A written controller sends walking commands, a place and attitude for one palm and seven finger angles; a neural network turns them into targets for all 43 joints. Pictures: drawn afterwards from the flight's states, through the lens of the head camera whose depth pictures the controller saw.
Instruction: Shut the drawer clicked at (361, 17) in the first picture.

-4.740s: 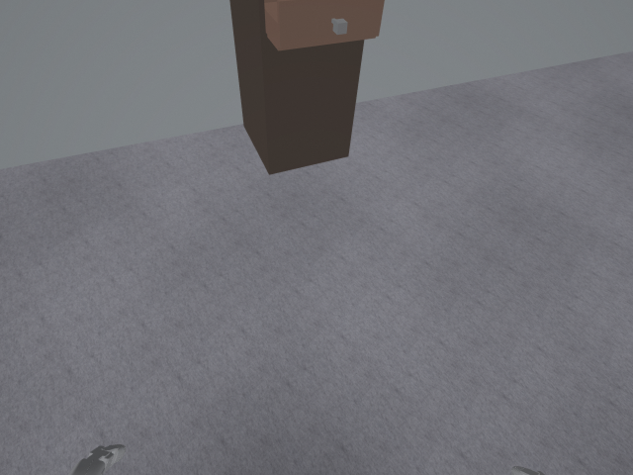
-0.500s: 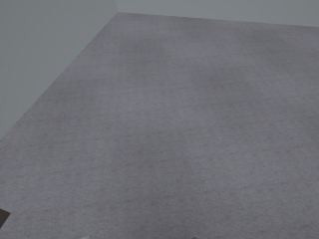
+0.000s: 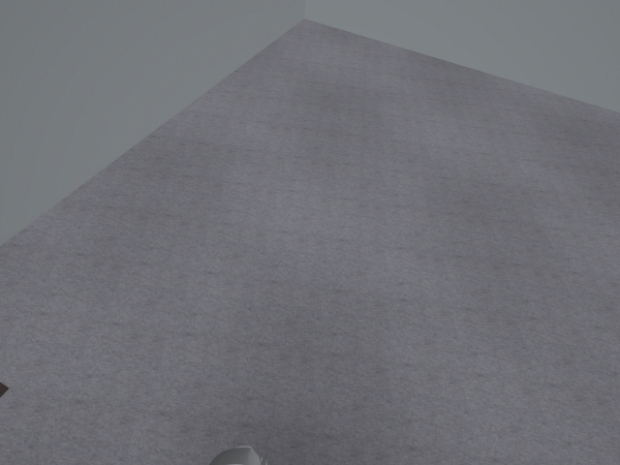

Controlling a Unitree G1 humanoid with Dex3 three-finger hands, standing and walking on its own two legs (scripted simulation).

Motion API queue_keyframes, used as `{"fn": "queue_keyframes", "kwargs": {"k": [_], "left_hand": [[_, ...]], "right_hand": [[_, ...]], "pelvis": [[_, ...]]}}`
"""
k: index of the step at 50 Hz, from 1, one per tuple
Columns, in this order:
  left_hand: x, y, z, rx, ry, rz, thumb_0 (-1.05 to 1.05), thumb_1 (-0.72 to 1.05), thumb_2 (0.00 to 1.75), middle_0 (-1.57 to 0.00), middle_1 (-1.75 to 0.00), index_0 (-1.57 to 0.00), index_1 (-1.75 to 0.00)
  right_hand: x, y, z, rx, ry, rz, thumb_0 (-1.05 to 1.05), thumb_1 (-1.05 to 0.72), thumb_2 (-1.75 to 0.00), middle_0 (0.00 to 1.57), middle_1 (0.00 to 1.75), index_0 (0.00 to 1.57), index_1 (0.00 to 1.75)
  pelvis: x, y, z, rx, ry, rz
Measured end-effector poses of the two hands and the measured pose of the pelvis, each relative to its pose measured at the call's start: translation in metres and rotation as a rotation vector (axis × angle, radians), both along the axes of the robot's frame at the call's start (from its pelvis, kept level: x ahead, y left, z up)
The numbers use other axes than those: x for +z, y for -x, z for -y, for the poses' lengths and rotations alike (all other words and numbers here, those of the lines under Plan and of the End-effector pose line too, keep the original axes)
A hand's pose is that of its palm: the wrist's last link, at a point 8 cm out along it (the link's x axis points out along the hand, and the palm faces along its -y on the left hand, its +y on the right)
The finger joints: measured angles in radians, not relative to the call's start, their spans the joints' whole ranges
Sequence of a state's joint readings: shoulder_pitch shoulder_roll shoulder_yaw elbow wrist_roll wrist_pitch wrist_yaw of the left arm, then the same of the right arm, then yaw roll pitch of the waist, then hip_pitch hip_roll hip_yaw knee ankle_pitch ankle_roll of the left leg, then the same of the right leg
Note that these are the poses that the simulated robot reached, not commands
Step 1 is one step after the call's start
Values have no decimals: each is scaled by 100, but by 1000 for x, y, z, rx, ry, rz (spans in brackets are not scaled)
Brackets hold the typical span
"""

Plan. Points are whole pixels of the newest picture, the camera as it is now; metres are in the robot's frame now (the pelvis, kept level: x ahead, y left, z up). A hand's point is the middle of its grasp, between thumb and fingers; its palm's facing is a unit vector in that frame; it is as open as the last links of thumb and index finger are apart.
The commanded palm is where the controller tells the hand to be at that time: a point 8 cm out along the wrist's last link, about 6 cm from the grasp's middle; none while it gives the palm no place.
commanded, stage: turn to face it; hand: left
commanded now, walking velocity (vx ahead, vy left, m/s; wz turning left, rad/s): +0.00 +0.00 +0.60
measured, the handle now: out of the picture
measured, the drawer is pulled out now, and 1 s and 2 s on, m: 0.14 0.14 0.14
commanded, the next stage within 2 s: take the last steps up to it in 1.78 s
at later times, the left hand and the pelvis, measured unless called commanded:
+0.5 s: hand out of the picture +0.08 +0.18 -0.13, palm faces +0.27 -0.92 -0.29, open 7.4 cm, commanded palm none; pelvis +0.01 -0.05 +0.01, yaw +16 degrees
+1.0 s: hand out of the picture -0.09 +0.19 -0.17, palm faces +0.58 -0.78 -0.26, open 7.4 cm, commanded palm none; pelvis +0.02 -0.01 +0.01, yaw +34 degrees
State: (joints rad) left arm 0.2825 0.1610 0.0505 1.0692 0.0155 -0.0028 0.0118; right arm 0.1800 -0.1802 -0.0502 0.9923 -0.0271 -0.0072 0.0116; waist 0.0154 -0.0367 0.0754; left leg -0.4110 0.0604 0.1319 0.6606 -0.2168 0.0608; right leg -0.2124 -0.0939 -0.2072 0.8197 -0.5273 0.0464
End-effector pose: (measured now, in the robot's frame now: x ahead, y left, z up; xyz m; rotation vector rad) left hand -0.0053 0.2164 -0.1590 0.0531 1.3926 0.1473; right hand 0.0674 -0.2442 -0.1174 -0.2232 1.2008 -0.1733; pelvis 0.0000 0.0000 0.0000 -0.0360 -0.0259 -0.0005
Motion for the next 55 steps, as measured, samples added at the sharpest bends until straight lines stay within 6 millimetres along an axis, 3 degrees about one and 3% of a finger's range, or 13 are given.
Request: {"fn": "queue_keyframes", "kwargs": {"k": [7, 12, 17, 21, 24, 27, 34, 39, 47, 50, 55], "left_hand": [[19, -38, -32, 27, -65, 65, 1, 91, 90, -20, -30, -20, -30], [37, -64, -44, 50, -124, 147, 1, 91, 90, -20, -30, -20, -30], [50, -82, -40, 77, -166, 220, 1, 91, 90, -20, -30, -20, -30], [58, -83, -23, 107, -190, 265, 1, 91, 90, -20, -30, -20, -30], [61, -69, -8, 136, -213, 268, 1, 91, 90, -20, -30, -20, -30], [68, -45, 6, 182, -217, 223, 1, 91, 90, -20, -30, -20, -30], [66, 2, 27, 281, -192, 129, 1, 90, 90, -20, -30, -20, -30], [54, 43, 33, 380, -161, 62, 1, 90, 90, -20, -30, -20, -30], [20, 113, 9, 536, -117, -52, 1, 90, 90, -20, -30, -20, -30], [25, 113, -6, 565, -132, -39, 1, 91, 90, -20, -30, -20, -30], [40, 90, -32, 598, -178, 84, 1, 91, 90, -20, -30, -20, -30]], "right_hand": [[5, -25, -19, 48, -18, -9, 1, -91, -90, 20, 30, 20, 30], [5, -35, -18, 71, -37, -13, 1, -92, -90, 20, 30, 20, 30], [1, -41, -2, 103, -45, -32, 1, -91, -90, 20, 30, 20, 30], [-8, -46, 20, 135, -50, -55, 1, -91, -90, 20, 30, 20, 30], [-15, -55, 37, 157, -54, -71, 1, -91, -90, 20, 30, 20, 30], [-10, -67, 45, 201, -51, -85, 1, -91, -90, 20, 30, 20, 30], [-3, -101, 44, 317, -32, -105, 1, -91, -90, 19, 30, 19, 29], [-3, -136, 13, 439, -13, -104, 1, -91, -90, 19, 30, 19, 29], [8, -196, -75, 633, 1, 68, 1, -91, -90, 19, 30, 19, 29], [21, -200, -92, 662, 6, 102, 1, -91, -90, 20, 30, 20, 30], [29, -198, -103, 704, 12, 84, 1, -91, -90, 20, 30, 20, 30]], "pelvis": [[11, -7, -8, 51, -7, -24], [16, -11, -3, 101, -5, -40], [16, -13, 11, 164, -6, -51], [12, -13, 30, 218, -19, -59], [10, -14, 44, 259, -28, -57], [18, -18, 51, 302, -49, -57], [24, -23, 57, 402, -75, -61], [20, -23, 48, 470, -68, -65], [3, -16, 17, 564, -38, -61], [10, -17, 11, 592, -17, -48], [19, -19, 6, 653, -3, -36]]}}
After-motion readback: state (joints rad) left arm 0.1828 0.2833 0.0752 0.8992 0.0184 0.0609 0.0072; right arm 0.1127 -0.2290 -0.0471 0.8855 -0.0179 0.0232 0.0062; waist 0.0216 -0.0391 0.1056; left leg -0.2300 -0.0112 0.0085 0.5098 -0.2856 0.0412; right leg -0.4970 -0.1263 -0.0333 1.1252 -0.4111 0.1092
